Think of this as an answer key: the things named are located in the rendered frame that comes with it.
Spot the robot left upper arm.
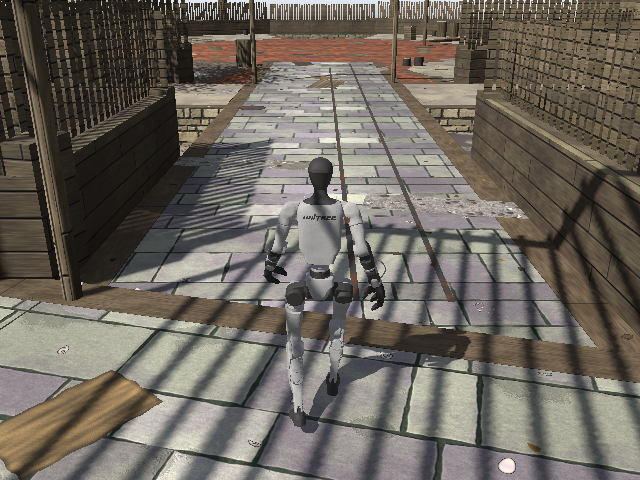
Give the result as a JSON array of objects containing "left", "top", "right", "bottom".
[{"left": 271, "top": 201, "right": 300, "bottom": 254}]

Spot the robot right forearm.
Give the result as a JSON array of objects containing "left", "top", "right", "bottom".
[{"left": 359, "top": 241, "right": 382, "bottom": 288}]

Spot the robot shin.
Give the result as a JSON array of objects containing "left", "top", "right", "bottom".
[
  {"left": 286, "top": 341, "right": 304, "bottom": 414},
  {"left": 329, "top": 320, "right": 346, "bottom": 383}
]

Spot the robot right upper arm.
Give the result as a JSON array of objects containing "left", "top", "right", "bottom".
[{"left": 341, "top": 201, "right": 369, "bottom": 258}]

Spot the right robot shin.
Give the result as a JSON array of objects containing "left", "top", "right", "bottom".
[{"left": 329, "top": 320, "right": 346, "bottom": 383}]

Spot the left robot hand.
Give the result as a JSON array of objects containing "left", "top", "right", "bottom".
[{"left": 263, "top": 266, "right": 287, "bottom": 284}]

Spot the robot left forearm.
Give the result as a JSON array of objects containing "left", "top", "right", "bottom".
[{"left": 265, "top": 239, "right": 282, "bottom": 271}]

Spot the right robot hand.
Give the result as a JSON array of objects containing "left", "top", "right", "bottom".
[{"left": 362, "top": 283, "right": 386, "bottom": 311}]

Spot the left robot shin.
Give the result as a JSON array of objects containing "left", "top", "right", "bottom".
[{"left": 286, "top": 341, "right": 304, "bottom": 414}]

